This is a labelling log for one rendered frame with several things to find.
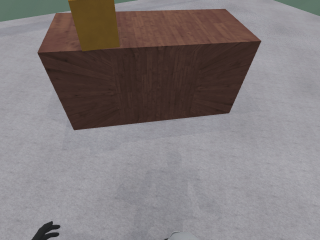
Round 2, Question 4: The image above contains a pedestal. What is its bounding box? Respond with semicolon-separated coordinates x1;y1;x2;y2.
37;9;261;130

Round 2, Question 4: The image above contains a carton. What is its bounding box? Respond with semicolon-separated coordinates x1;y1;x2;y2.
68;0;120;51

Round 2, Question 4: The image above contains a left robot hand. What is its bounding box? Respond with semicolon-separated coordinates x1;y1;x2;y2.
32;221;61;240

